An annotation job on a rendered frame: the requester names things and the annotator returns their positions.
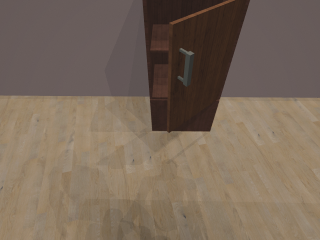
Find handle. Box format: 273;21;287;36
177;48;195;87

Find cupboard door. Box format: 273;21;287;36
167;0;247;133

